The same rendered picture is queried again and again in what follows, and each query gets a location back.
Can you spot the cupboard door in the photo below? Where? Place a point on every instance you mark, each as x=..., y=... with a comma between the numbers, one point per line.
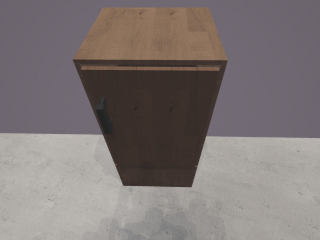
x=158, y=113

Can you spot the handle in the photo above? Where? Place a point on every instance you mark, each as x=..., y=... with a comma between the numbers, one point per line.
x=106, y=123

